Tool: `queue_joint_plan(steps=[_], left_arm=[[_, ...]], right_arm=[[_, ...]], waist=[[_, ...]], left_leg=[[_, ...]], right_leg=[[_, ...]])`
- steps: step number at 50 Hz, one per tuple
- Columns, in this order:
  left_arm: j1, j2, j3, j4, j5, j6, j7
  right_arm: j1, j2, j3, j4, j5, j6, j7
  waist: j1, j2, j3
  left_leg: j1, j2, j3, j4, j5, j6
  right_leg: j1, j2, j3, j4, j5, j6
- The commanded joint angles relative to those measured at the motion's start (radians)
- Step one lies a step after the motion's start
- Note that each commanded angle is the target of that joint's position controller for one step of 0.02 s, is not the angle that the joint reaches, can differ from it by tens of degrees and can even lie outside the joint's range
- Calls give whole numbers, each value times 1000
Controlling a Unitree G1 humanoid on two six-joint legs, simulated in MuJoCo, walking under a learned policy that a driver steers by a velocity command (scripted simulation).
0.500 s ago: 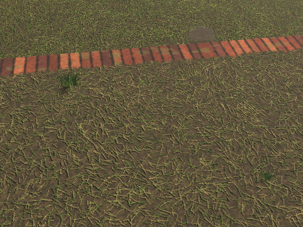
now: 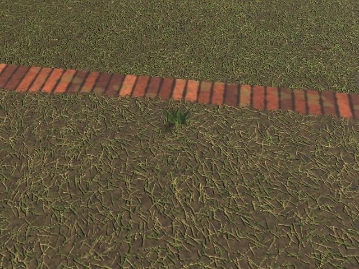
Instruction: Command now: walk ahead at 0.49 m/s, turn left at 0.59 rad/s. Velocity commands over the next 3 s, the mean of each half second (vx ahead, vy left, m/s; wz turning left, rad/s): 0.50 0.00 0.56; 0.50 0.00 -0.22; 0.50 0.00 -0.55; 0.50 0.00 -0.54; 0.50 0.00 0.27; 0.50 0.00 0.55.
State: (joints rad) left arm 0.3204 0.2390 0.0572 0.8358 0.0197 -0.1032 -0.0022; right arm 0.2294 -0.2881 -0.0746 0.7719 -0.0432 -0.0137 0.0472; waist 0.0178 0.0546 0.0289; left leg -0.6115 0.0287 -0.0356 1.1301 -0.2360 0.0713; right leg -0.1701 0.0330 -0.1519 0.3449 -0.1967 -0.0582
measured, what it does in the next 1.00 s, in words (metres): walks ahead: left foot, then right foot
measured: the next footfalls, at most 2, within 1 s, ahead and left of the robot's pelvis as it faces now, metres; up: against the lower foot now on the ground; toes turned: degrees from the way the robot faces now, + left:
left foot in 0.30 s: +0.31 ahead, +0.13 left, +0.00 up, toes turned +14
right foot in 0.86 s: +0.66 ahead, +0.05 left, +0.00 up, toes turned +7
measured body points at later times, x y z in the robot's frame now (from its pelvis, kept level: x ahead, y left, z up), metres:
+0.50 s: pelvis +0.27 +0.07 +0.00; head +0.30 +0.09 +0.44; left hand +0.30 +0.35 -0.13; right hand +0.42 -0.17 -0.13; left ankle +0.27 +0.12 -0.74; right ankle +0.31 -0.09 -0.66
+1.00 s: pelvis +0.57 +0.08 -0.01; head +0.60 +0.08 +0.44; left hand +0.63 +0.37 -0.13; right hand +0.67 -0.16 -0.14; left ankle +0.46 +0.20 -0.64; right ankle +0.61 +0.04 -0.74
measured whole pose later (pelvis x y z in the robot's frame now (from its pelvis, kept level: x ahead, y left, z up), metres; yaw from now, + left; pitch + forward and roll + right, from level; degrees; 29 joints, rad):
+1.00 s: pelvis +0.57 +0.08 -0.01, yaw +5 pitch +0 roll +0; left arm 0.25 0.27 0.06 0.82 0.01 -0.03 -0.02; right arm 0.27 -0.25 -0.02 0.84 -0.04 -0.09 0.00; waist -0.01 0.02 0.06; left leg -0.40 0.01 -0.01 1.22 -0.33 0.03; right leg -0.31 0.12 -0.03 0.49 -0.18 -0.13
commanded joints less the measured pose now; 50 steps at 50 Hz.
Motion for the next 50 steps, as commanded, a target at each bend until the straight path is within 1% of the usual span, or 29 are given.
queue_joint_plan(steps=[1,5,10,12,13,14,15,16,17,18,19,20,21,23,25,28,32,37,38,40,41,42,43,44,45,46,48,49,50], left_arm=[[20,75,10,-34,-2,-23,-4],[58,89,9,-10,-3,-18,-2],[142,134,16,33,0,7,18],[154,162,20,48,2,23,27],[157,180,23,54,3,33,30],[152,192,24,51,-1,43,31],[138,186,21,31,1,45,30],[161,74,-4,-43,-11,38,9],[60,142,13,-92,-7,28,3],[-48,142,12,-123,-9,19,-2],[-45,120,0,-119,-13,8,-1],[-20,113,0,-98,-5,12,0],[13,107,-1,-88,14,31,-2],[49,90,-3,-71,32,66,-12],[24,72,-6,-73,28,77,-23],[-96,77,-6,-98,17,80,-28],[-209,72,-10,-124,4,75,-34],[-316,69,-16,-163,5,66,-48],[-315,68,-16,-166,8,64,-49],[-255,72,-12,-152,9,64,-42],[-185,88,-4,-133,10,62,-37],[-57,109,8,-94,12,55,-33],[102,148,27,-50,26,48,-25],[211,287,69,-45,40,50,-11],[162,267,65,-42,-4,59,-19],[94,252,64,-44,-23,63,-22],[8,158,41,-54,-17,67,-18],[-13,133,32,-50,-20,64,-14],[-19,132,29,-52,-20,58,-13]], right_arm=[[-20,0,9,-72,0,1,16],[-167,24,28,-116,8,-9,31],[-292,16,34,-164,1,-9,38],[-257,2,26,-158,-5,-8,28],[-189,-14,18,-140,-6,-11,23],[-60,-37,4,-100,-11,-19,15],[121,-93,-22,-42,-21,-25,-1],[157,-205,-51,-46,-16,-22,-19],[195,-228,-58,-67,15,-10,-27],[176,-206,-54,-41,21,-4,-38],[130,-160,-43,-30,31,-9,-44],[78,-117,-31,-32,30,-17,-45],[39,-86,-19,-35,34,-26,-45],[38,-60,-6,-30,39,-49,-39],[76,-73,-6,0,39,-62,-35],[137,-78,-3,34,38,-69,-32],[189,-77,5,63,30,-79,-35],[230,-74,15,108,15,-83,-57],[223,-77,17,114,13,-82,-62],[196,-98,17,120,10,-83,-71],[190,-114,15,124,6,-80,-75],[183,-130,11,124,4,-72,-77],[164,-139,11,110,11,-70,-79],[205,-70,30,54,42,-80,-68],[188,-85,22,41,24,-90,-58],[113,-88,25,18,12,-96,-50],[57,-77,31,0,15,-103,-43],[60,-69,34,-8,1,-85,-43],[81,-56,38,-4,-8,-64,-40]], waist=[[-23,-115,12],[6,-121,37],[40,-123,66],[16,-147,27],[-16,-157,-19],[-71,-146,-94],[-152,-90,-198],[-113,138,-312],[-146,102,-376],[-143,13,-233],[-97,-26,-129],[-44,-73,-78],[-1,-68,-63],[24,-48,-75],[23,-36,-52],[-18,-18,6],[-60,-5,33],[-84,-11,89],[-76,-9,88],[-41,14,43],[-9,28,-5],[46,28,-77],[122,0,-161],[125,-203,-295],[79,-238,-355],[59,-146,-216],[7,-24,-35],[-28,-27,-5],[-43,-49,-12]], left_leg=[[-119,46,-24,-38,106,-11],[-67,36,55,-281,257,-7],[-17,5,146,-474,143,37],[79,-58,187,-512,32,73],[163,-99,197,-532,-13,97],[327,-136,192,-588,-10,125],[595,-87,85,-628,-29,169],[934,229,-394,-653,-140,282],[987,336,-752,-806,-43,353],[917,289,-557,-817,90,316],[765,257,-439,-827,227,283],[647,204,-347,-842,322,238],[559,163,-285,-858,381,218],[486,126,-225,-887,457,211],[458,108,-175,-930,446,199],[492,101,-127,-974,436,159],[588,116,-63,-996,439,119],[709,167,13,-989,520,101],[728,174,31,-965,588,93],[750,175,76,-845,913,70],[764,173,93,-725,1069,60],[748,163,111,-541,1109,50],[596,141,138,-301,930,31],[234,6,183,128,443,-20],[-2,-134,35,318,-256,-29],[-92,-51,-54,318,-172,-20],[-53,26,-30,162,-74,-30],[-3,46,-28,99,-73,-48],[40,53,-20,57,-70,-64]], right_leg=[[46,-290,167,-202,231,-113],[55,-254,32,-188,324,-81],[206,-296,-30,-129,465,-67],[260,-305,-70,4,775,-55],[275,-307,-86,129,901,-52],[231,-302,-104,314,899,-43],[53,-283,-110,577,687,-14],[-378,-158,-105,931,-91,42],[-559,-28,88,1113,-348,65],[-654,-94,165,1088,-227,55],[-611,-130,162,991,-148,51],[-538,-157,164,903,-129,52],[-465,-168,168,855,-134,61],[-391,-164,153,807,-127,74],[-403,-164,137,736,-51,79],[-485,-175,128,614,85,73],[-529,-148,132,472,206,42],[-535,-86,111,323,179,-10],[-508,-71,94,295,147,-25],[-381,-10,39,261,59,-64],[-298,27,18,253,9,-84],[-164,61,14,207,-3,-107],[74,19,98,158,21,-150],[402,-270,538,151,6,-298],[490,-381,928,-6,109,-371],[386,-345,788,-25,47,-343],[121,-275,596,-83,142,-272],[31,-227,533,-104,197,-243],[-14,-199,489,-119,233,-233]])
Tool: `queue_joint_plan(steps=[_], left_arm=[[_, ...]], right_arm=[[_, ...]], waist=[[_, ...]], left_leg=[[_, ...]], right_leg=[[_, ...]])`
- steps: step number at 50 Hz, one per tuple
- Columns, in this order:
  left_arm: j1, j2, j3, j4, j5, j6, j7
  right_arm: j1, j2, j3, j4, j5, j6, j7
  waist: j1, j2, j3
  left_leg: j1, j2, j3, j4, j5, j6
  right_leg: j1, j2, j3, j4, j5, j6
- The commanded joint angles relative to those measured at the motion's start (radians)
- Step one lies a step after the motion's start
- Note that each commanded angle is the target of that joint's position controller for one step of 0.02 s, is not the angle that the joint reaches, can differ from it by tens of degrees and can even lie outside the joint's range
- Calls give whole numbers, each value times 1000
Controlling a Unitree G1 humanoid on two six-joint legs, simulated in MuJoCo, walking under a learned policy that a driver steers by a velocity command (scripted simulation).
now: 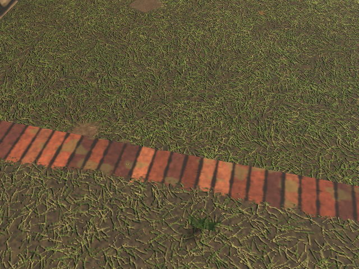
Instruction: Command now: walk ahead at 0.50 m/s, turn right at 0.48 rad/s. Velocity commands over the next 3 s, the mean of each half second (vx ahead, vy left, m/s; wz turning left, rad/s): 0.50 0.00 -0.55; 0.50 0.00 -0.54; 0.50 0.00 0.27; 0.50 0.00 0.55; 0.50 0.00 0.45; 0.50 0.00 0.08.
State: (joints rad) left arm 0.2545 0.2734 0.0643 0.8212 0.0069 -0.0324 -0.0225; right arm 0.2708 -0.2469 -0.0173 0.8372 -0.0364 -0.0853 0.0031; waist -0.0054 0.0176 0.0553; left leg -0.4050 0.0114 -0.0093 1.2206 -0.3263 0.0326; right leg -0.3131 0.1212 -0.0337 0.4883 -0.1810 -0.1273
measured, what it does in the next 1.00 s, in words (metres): walks ahead, turning right: left foot, then right foot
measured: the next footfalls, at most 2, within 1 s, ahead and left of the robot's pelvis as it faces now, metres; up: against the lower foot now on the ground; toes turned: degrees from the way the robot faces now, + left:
left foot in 0.38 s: +0.40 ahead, +0.09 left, +0.00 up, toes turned -16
right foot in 0.90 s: +0.54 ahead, -0.22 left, +0.00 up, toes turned -36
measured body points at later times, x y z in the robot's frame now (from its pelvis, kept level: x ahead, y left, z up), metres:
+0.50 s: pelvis +0.28 +0.02 +0.00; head +0.31 +0.03 +0.45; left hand +0.40 +0.29 -0.13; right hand +0.37 -0.26 -0.09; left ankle +0.36 +0.10 -0.73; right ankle +0.14 -0.04 -0.64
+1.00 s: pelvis +0.49 -0.12 -0.01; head +0.50 -0.14 +0.44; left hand +0.78 -0.01 -0.10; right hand +0.36 -0.35 -0.15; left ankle +0.45 +0.07 -0.64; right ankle +0.50 -0.19 -0.73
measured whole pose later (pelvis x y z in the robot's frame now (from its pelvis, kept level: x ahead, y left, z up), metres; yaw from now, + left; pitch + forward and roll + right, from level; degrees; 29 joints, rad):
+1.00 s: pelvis +0.49 -0.12 -0.01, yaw -34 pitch +1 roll +1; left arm 0.15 0.26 0.04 0.67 0.02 -0.01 -0.02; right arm 0.36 -0.27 -0.03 0.81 -0.01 -0.03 0.00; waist -0.05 0.01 0.05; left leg -0.32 0.09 0.06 1.20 -0.42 -0.01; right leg -0.40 0.07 -0.07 0.62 -0.23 -0.12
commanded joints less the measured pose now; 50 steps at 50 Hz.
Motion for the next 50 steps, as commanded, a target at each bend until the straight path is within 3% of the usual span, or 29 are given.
queue_joint_plan(steps=[1,4,8,13,14,16,17,18,19,20,21,22,23,25,27,30,36,40,42,43,44,45,46,47,48,49,50], left_arm=[[58,106,25,-35,-7,-22,6],[98,140,34,-24,-10,-32,9],[175,142,37,-12,-14,-25,13],[248,148,39,-10,4,-15,25],[246,152,39,-15,8,-14,28],[193,172,43,-35,12,-13,37],[161,181,44,-45,10,-15,35],[139,181,42,-47,3,-22,27],[143,129,26,-70,-11,-33,16],[257,29,5,-96,-36,-34,18],[266,117,13,-86,-1,-22,26],[188,138,20,-79,14,-12,25],[125,123,17,-93,19,-8,17],[110,100,16,-102,33,13,-1],[113,80,13,-109,34,32,-11],[25,65,8,-153,35,41,-22],[-165,28,-15,-228,28,38,-46],[-255,35,-19,-272,29,38,-54],[-249,49,-13,-280,34,38,-49],[-207,57,-6,-271,37,37,-43],[-93,70,5,-239,42,30,-33],[90,100,25,-178,49,21,-17],[174,197,48,-169,54,16,1],[178,264,60,-192,12,22,6],[182,226,56,-169,0,27,17],[141,176,40,-150,6,20,28],[104,121,21,-136,10,8,28]], right_arm=[[44,-88,-16,-72,-20,24,6],[-41,-79,-12,-111,-17,41,10],[-205,-75,-6,-164,-9,39,16],[-338,-80,3,-213,4,25,19],[-345,-85,3,-221,7,21,18],[-275,-110,-3,-210,9,13,14],[-188,-127,-11,-185,10,8,8],[-62,-153,-24,-152,5,-3,-2],[89,-223,-43,-141,-12,-13,-19],[132,-308,-64,-150,-27,0,-30],[100,-269,-69,-145,-6,16,-25],[36,-171,-48,-159,1,19,-23],[-9,-115,-33,-159,0,18,-20],[-8,-95,-26,-139,5,7,-21],[21,-97,-30,-120,15,-11,-15],[45,-117,-39,-103,20,-22,-11],[91,-140,-48,-74,19,-11,-7],[135,-176,-59,-55,16,8,-16],[153,-198,-64,-40,13,23,-21],[158,-217,-68,-35,13,30,-23],[156,-232,-71,-35,15,38,-24],[150,-224,-67,-46,17,42,-23],[198,-110,-35,-91,22,39,-11],[156,-105,-34,-146,15,37,-1],[58,-160,-47,-158,12,39,-3],[43,-135,-37,-155,31,30,-2],[64,-121,-33,-131,32,27,-1]], waist=[[-24,-26,-47],[-12,-46,-27],[53,-73,-20],[106,-86,-27],[104,-90,-30],[55,-101,-41],[14,-103,-72],[-52,-62,-133],[-110,32,-265],[-60,238,-392],[-42,198,-370],[-37,59,-213],[-32,9,-128],[-1,84,-65],[13,92,-71],[15,84,-48],[-20,76,-1],[-47,77,23],[-41,83,13],[-20,88,-23],[32,72,-90],[114,12,-198],[115,-175,-319],[115,-264,-396],[142,-114,-283],[101,-101,-167],[50,-50,-108]], left_leg=[[-154,69,-31,-60,25,-38],[-194,75,-2,-195,120,-73],[-242,57,6,-410,290,-90],[-248,9,1,-566,299,-76],[-228,0,-6,-594,280,-67],[-87,-21,-20,-671,217,-41],[48,-48,-13,-702,177,-23],[232,-41,-19,-769,203,3],[470,144,-194,-798,51,55],[733,429,-610,-851,2,163],[667,444,-784,-900,-124,211],[525,390,-626,-919,-138,187],[413,337,-479,-942,-26,163],[295,258,-276,-982,172,119],[270,243,-186,-995,313,120],[277,253,-91,-1037,372,138],[296,232,84,-1037,393,116],[359,263,140,-1007,431,93],[416,271,180,-915,632,76],[434,271,207,-812,810,67],[420,259,234,-638,909,57],[305,230,262,-385,813,28],[-26,168,249,-63,240,-10],[-288,-4,117,166,-233,-50],[-377,48,11,193,-135,-40],[-362,77,14,163,-70,-30],[-280,111,0,60,-29,-21]], right_leg=[[108,-268,345,-268,268,-166],[77,-226,303,-295,287,-153],[150,-192,305,-266,320,-95],[278,-215,371,-174,442,-85],[294,-225,391,-152,460,-82],[263,-233,420,-100,486,-57],[228,-215,422,-35,550,-38],[179,-164,389,115,560,-14],[70,-109,324,361,362,13],[-222,39,182,645,-330,49],[-345,-23,149,765,-373,42],[-365,-78,146,795,-269,45],[-350,-105,133,765,-198,53],[-302,-147,119,712,-158,73],[-284,-149,105,704,-139,83],[-360,-166,99,666,-57,97],[-360,-179,31,379,136,87],[-293,-164,-44,230,46,46],[-233,-123,-80,174,-53,12],[-161,-83,-100,157,-106,-9],[-26,-37,-105,115,-118,-31],[222,-17,-72,47,-85,-61],[533,-308,336,-25,-278,-136],[634,-513,823,-212,-183,-235],[577,-489,660,-200,-21,-223],[445,-460,501,-181,137,-199],[310,-402,376,-194,243,-144]])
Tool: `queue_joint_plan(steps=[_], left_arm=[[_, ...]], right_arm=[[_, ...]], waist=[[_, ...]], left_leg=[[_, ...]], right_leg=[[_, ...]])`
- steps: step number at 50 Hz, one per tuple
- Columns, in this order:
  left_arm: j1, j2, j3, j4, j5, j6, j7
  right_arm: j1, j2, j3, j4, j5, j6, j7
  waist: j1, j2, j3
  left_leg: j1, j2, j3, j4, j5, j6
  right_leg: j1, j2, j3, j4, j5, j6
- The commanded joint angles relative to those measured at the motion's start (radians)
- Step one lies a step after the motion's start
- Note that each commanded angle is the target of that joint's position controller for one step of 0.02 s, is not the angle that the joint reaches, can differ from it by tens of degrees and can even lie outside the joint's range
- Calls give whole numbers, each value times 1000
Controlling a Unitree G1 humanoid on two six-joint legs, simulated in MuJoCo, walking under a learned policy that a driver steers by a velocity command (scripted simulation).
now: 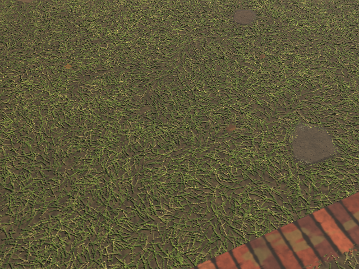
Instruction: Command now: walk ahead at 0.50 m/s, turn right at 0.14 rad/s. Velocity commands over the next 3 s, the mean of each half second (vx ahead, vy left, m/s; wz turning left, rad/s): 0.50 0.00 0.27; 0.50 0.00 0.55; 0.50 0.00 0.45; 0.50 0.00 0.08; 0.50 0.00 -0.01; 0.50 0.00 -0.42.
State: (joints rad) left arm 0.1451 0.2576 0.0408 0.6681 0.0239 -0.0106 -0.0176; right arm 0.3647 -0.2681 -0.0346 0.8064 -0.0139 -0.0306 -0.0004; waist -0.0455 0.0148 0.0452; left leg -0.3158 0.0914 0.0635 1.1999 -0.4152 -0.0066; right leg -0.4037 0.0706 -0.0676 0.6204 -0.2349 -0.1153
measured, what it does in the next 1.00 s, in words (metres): walks ahead, turning left: left foot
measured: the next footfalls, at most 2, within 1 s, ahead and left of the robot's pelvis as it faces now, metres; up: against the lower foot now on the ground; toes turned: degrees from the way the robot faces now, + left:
left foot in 0.44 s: +0.29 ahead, +0.09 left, +0.00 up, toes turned +11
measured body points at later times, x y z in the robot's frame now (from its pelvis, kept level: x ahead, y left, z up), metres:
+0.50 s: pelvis +0.24 +0.03 +0.00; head +0.25 +0.04 +0.45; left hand +0.25 +0.31 -0.14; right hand +0.39 -0.22 -0.11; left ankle +0.25 +0.08 -0.72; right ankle +0.11 -0.08 -0.64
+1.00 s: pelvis +0.53 +0.06 -0.05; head +0.53 +0.07 +0.40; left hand +0.64 +0.39 -0.12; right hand +0.59 -0.24 -0.17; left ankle +0.25 +0.08 -0.72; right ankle +0.73 +0.02 -0.77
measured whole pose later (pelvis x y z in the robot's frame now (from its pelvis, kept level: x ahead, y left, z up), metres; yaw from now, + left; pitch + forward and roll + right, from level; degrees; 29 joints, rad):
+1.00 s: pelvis +0.53 +0.06 -0.05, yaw +30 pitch +2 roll +1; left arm 0.01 0.30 0.06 0.70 0.03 -0.04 -0.04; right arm 0.57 -0.31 -0.06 0.87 -0.04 -0.06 -0.05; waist -0.15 -0.04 -0.04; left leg 0.03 -0.15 -0.31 0.74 -0.77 0.09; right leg -0.55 -0.03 0.09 0.50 0.37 0.00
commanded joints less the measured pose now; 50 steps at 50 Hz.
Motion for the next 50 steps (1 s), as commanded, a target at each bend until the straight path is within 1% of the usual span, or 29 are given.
queue_joint_plan(steps=[1,3,4,7,9,12,15,16,18,20,21,22,23,24,26,28,29,32,33,35,36,38,39,41,44,45,47,49,50], left_arm=[[183,108,32,25,-9,-26,21],[167,91,24,34,-9,-51,16],[178,102,28,48,-11,-57,15],[216,106,29,76,-10,-68,15],[227,101,25,91,-14,-72,21],[247,105,23,115,-14,-77,32],[253,107,22,131,-8,-73,39],[228,121,22,119,5,-75,42],[215,154,26,129,-10,-66,58],[198,191,34,141,3,-42,71],[162,193,36,134,2,-29,72],[148,166,30,113,-4,-27,68],[204,60,16,55,3,-35,43],[165,125,17,51,26,-46,39],[115,167,33,57,-6,-59,33],[123,147,35,68,20,-16,32],[125,135,35,77,21,2,30],[69,78,18,65,33,22,1],[70,84,22,74,30,20,-6],[13,107,33,60,30,17,-12],[-110,143,55,18,19,13,-8],[-197,185,64,0,20,-7,-1],[-232,160,53,-10,23,-11,-5],[-229,118,45,-7,28,-12,-20],[-235,112,41,-20,27,-17,-31],[-252,113,38,-37,27,-22,-37],[-278,111,34,-52,11,-34,-33],[-211,86,25,-33,1,-56,-23],[-101,86,30,8,-7,-64,-16]], right_arm=[[6,-94,-16,-78,-4,-14,8],[65,-89,-21,-35,-12,18,20],[64,-78,-24,-29,-3,26,26],[-28,-62,-29,-39,7,33,31],[-105,-59,-29,-53,1,29,31],[-161,-24,-16,-68,-18,30,45],[-210,-40,-13,-93,-17,35,51],[-181,-64,-24,-80,-20,37,51],[-140,-71,-26,-88,-17,45,43],[-17,-91,-36,-67,-12,49,37],[117,-111,-49,-34,-12,38,30],[208,-181,-71,-27,-16,26,17],[109,-251,-78,-68,7,22,12],[114,-231,-83,-70,41,14,19],[27,-159,-64,-76,21,16,16],[-4,-137,-51,-79,25,3,12],[8,-129,-46,-70,24,-5,12],[61,-163,-54,-49,18,-4,0],[88,-174,-55,-49,-6,-9,1],[114,-165,-50,-49,0,-9,-1],[220,-176,-53,1,-4,-18,-5],[257,-191,-59,18,2,-37,-24],[219,-188,-60,23,0,-44,-33],[182,-160,-49,16,-10,-45,-34],[165,-162,-48,9,-10,-49,-32],[174,-168,-49,4,-21,-50,-36],[175,-163,-49,12,-29,-38,-51],[153,-144,-45,12,-31,-36,-53],[142,-130,-41,24,-36,-33,-54]], waist=[[45,-50,-71],[17,-65,-68],[10,-66,-51],[30,-65,11],[45,-71,41],[57,-92,13],[65,-74,43],[55,-83,0],[26,-116,-4],[-22,-120,-44],[-89,-92,-101],[-139,58,-156],[15,287,-167],[-38,129,-169],[29,-33,-5],[69,-25,3],[70,-14,-3],[45,13,-18],[25,17,-46],[8,24,-29],[-42,43,11],[-64,51,34],[-58,63,65],[-60,68,35],[-61,82,25],[-75,80,34],[-85,73,47],[-72,61,43],[-31,33,5]], left_leg=[[-287,44,-84,14,76,19],[-201,21,-93,-24,120,16],[-210,9,-107,-49,152,21],[-302,-22,-145,-157,281,30],[-340,-38,-142,-262,360,36],[-271,-65,-71,-326,451,43],[-255,-71,-24,-415,402,65],[-169,-112,46,-348,433,80],[-69,-133,30,-441,157,115],[12,-168,35,-508,29,171],[132,-173,-7,-628,54,212],[287,-27,-234,-771,124,277],[546,208,-791,-818,421,439],[520,222,-784,-846,510,505],[283,176,-574,-885,576,431],[182,79,-444,-916,594,352],[164,50,-410,-924,616,338],[157,8,-353,-922,737,318],[185,16,-359,-898,730,319],[205,14,-393,-884,683,311],[345,24,-463,-894,503,301],[436,36,-495,-881,462,275],[320,-9,-457,-884,361,264],[231,-30,-462,-812,312,265],[180,-33,-521,-703,255,264],[186,-38,-539,-670,245,258],[208,-49,-548,-591,232,231],[170,-105,-516,-503,194,183],[173,-138,-494,-377,182,172]], right_leg=[[305,-308,330,-351,330,-116],[230,-271,242,-400,361,-87],[223,-261,205,-414,389,-76],[241,-249,127,-463,371,-36],[269,-241,84,-472,409,-9],[295,-241,4,-428,596,5],[337,-256,-39,-405,659,5],[331,-247,-69,-354,762,7],[346,-273,-87,-240,1002,21],[404,-307,-83,-45,1112,18],[369,-287,-93,177,996,21],[217,-193,-130,540,599,40],[-271,40,-39,841,-314,106],[-371,-15,137,843,-274,108],[-306,-108,143,690,-156,123],[-202,-147,143,531,-116,149],[-176,-144,126,485,-87,155],[-185,-133,65,405,-3,167],[-203,-132,58,462,115,143],[-275,-145,71,449,161,129],[-465,-161,138,400,175,131],[-539,-152,161,268,223,141],[-467,-128,132,150,319,156],[-350,-107,118,104,463,155],[-295,-98,146,81,528,123],[-301,-96,159,53,533,114],[-273,-105,168,-24,565,107],[-69,-114,179,-204,641,116],[69,-137,191,-283,730,119]])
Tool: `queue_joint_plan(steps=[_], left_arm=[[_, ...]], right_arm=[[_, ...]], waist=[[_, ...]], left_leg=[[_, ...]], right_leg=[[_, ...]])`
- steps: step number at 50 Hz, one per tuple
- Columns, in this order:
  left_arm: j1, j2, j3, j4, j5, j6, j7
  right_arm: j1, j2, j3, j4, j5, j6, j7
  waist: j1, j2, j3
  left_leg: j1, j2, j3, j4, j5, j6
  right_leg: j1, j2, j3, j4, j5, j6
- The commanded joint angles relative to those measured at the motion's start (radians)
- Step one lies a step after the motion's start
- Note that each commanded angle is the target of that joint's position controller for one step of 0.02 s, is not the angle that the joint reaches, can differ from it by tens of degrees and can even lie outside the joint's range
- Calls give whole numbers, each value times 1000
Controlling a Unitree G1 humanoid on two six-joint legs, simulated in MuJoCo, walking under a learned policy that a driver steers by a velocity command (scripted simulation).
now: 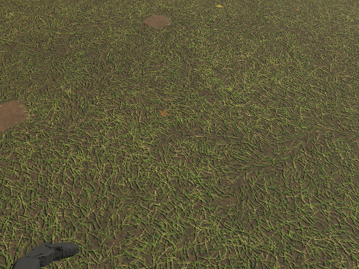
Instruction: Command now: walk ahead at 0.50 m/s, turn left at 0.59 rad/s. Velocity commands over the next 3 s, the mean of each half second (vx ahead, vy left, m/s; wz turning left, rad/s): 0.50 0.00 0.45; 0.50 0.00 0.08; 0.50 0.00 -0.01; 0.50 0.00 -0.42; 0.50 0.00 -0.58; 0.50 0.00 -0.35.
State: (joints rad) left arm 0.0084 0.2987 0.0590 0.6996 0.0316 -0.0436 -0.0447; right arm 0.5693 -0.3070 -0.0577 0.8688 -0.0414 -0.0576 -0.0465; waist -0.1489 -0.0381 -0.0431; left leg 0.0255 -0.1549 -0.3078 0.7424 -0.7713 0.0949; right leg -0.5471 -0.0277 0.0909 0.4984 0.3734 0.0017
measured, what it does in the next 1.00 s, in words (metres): goes down: right foot 0.19 m lower, then left foot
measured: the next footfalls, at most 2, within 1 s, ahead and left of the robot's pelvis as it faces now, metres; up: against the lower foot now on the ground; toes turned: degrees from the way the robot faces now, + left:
right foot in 0.08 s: +0.18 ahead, -0.15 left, -0.19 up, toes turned +5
left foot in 0.54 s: +0.39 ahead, +0.05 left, -0.19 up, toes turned +15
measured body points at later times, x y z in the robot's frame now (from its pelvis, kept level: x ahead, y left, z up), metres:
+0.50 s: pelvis +0.26 -0.05 -0.12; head +0.30 -0.03 +0.33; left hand +0.10 +0.14 -0.26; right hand +0.55 -0.18 -0.21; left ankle +0.36 +0.04 -0.84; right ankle +0.14 -0.15 -0.85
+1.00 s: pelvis +0.51 -0.02 -0.12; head +0.54 -0.02 +0.33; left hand +0.63 +0.25 -0.23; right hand +0.49 -0.28 -0.26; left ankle +0.36 +0.04 -0.85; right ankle +0.67 -0.10 -0.84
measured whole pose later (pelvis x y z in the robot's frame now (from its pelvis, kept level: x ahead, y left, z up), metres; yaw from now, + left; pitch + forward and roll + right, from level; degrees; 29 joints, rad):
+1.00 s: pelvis +0.51 -0.02 -0.12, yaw +13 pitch +1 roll +2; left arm 0.05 0.23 0.04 0.85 0.03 -0.03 -0.03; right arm 0.44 -0.23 -0.04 1.07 -0.02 -0.08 -0.01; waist -0.07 -0.02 0.04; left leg 0.10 -0.07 0.03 0.22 -0.33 0.05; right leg -0.52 -0.06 -0.05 0.59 -0.12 -0.05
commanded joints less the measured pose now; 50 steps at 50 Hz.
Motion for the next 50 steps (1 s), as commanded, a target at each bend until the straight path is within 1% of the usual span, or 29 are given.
queue_joint_plan(steps=[1,2,3,4,5,6,7,8,9,10,11,12,13,16,18,22,24,25,26,27,28,29,30,32,34,36,42,47,50], left_arm=[[188,67,27,34,-20,-38,24],[343,79,37,97,-22,-37,40],[454,119,53,148,-8,-29,45],[550,140,51,163,11,-28,31],[547,154,38,167,31,-47,12],[523,142,50,150,6,-40,4],[468,137,55,123,-8,-43,19],[383,138,58,102,6,-46,37],[381,68,33,105,-1,-49,48],[360,59,18,131,-2,-69,47],[335,39,11,165,-6,-79,52],[340,27,3,186,-12,-82,51],[315,28,2,188,-8,-87,50],[365,1,-9,208,-30,-86,38],[429,-1,-12,231,-36,-69,37],[577,27,-16,297,-12,-31,53],[575,54,-14,307,-6,-23,55],[573,58,-15,314,-11,-20,54],[550,60,-17,309,-21,-19,52],[512,38,-27,266,-30,-24,46],[587,-66,-51,229,-43,-25,31],[494,70,-7,236,-13,-13,44],[421,52,-5,207,-13,-17,44],[408,9,-6,215,-5,-12,39],[444,-28,-10,238,14,11,28],[398,-30,-5,223,10,19,20],[127,-31,-5,140,-4,13,12],[5,-8,-9,93,-6,10,19],[70,16,2,100,-3,-4,26]], right_arm=[[-64,-85,-16,-21,-12,0,-15],[-70,-94,-19,-9,6,11,-24],[-73,-88,-26,-7,29,23,-18],[-86,-37,-21,-9,49,26,-11],[166,11,-11,-18,92,26,-14],[194,-17,0,21,78,28,-24],[76,-50,5,3,41,36,-12],[-40,-55,3,-27,-5,47,4],[-189,-99,-8,-51,-34,56,29],[-327,-88,-10,-106,-25,54,52],[-386,-55,-1,-117,-10,57,69],[-414,-10,12,-133,-4,56,85],[-384,5,15,-110,-8,51,96],[-402,57,44,-92,7,31,105],[-517,54,52,-106,8,30,106],[-684,53,63,-137,9,25,99],[-641,40,58,-116,4,17,88],[-557,22,50,-84,0,9,79],[-404,-9,36,-34,-10,-2,69],[-221,-91,9,11,-31,-9,54],[-153,-170,-13,21,-26,3,41],[-152,-138,-14,25,20,17,41],[-251,-103,-6,29,33,16,44],[-357,-35,5,27,30,0,48],[-359,-9,10,41,29,-16,45],[-319,-36,1,68,39,-29,44],[-206,-35,-1,124,35,-36,45],[-118,-56,-3,164,23,-35,39],[-135,-76,-7,173,16,-35,31]], waist=[[136,46,51],[214,13,17],[251,-75,-21],[284,-90,-60],[105,-249,-186],[130,-285,-283],[165,-207,-254],[153,-212,-186],[180,-66,-55],[158,-60,75],[117,-40,165],[107,-70,187],[94,-108,168],[102,-116,79],[144,-58,96],[210,-3,131],[181,-27,84],[144,-32,37],[72,-23,-43],[2,42,-156],[38,262,-280],[17,68,-201],[60,86,-45],[142,74,81],[182,83,83],[192,78,84],[138,102,148],[100,102,165],[148,104,133]], left_leg=[[-140,66,-98,265,548,67],[-145,34,-48,504,550,53],[-335,-5,31,776,247,28],[-548,-72,73,1083,-66,9],[-786,-9,99,1215,-95,-15],[-938,72,157,1305,-12,-18],[-1007,96,229,1252,138,-31],[-1006,143,262,1273,247,-25],[-976,171,263,1219,286,-10],[-956,207,184,966,418,-7],[-874,223,149,739,507,-31],[-738,201,197,534,583,-47],[-646,182,212,426,683,-56],[-535,163,273,150,801,-24],[-549,155,329,59,796,-3],[-619,132,374,-121,670,16],[-498,93,400,-190,574,35],[-369,72,412,-233,563,55],[-137,90,378,-282,635,92],[152,275,172,-277,610,155],[433,603,-291,-330,701,315],[352,556,-303,-379,651,295],[212,502,-147,-420,686,254],[-42,404,4,-502,786,174],[-146,360,84,-550,849,157],[-166,348,118,-582,857,161],[-168,311,198,-630,822,126],[-43,359,194,-590,879,115],[8,375,213,-467,1107,84]], right_leg=[[325,-46,20,-243,202,11],[454,-80,26,-377,324,19],[704,-130,47,-349,361,14],[876,-192,66,-114,472,16],[1137,-348,137,258,940,12],[1181,-407,242,273,763,-53],[991,-420,343,55,-1,-161],[774,-444,461,-96,-531,-247],[576,-392,419,-164,-566,-229],[410,-386,341,-191,-447,-196],[265,-320,239,-230,-325,-144],[140,-226,108,-299,-337,-131],[113,-187,54,-300,-268,-142],[239,-185,-47,-285,34,-135],[343,-194,-63,-315,27,-119],[601,-209,-78,-269,36,-124],[652,-210,-102,-160,235,-135],[642,-207,-115,-55,320,-135],[547,-189,-144,103,277,-120],[321,-158,-173,356,-25,-104],[-58,22,-227,740,-926,-65],[-172,21,-107,821,-924,-75],[-206,-22,-76,778,-840,-81],[-86,-65,-73,635,-755,-65],[21,-62,-88,586,-722,-40],[13,-63,-98,540,-663,-23],[-35,-75,-123,271,-427,-1],[-22,-42,-136,131,-441,-35],[114,2,-155,53,-554,-78]])
Over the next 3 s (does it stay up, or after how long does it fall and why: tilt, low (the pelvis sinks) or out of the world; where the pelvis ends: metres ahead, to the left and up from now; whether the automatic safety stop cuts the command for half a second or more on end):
stays up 1.53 -0.03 -0.10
